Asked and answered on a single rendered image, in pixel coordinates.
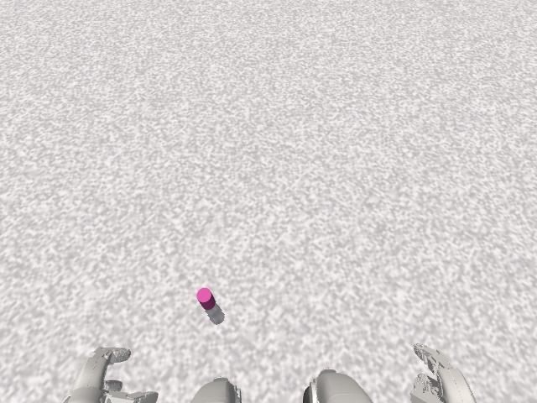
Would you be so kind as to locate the can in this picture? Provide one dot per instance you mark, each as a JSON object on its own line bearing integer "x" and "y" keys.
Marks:
{"x": 206, "y": 299}

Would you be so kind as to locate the left robot hand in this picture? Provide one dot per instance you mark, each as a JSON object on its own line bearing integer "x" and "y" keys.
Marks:
{"x": 93, "y": 371}

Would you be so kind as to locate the right robot hand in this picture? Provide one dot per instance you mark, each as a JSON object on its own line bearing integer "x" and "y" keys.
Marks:
{"x": 450, "y": 387}

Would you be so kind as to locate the left robot arm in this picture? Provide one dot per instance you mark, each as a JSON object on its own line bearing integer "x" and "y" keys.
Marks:
{"x": 85, "y": 394}

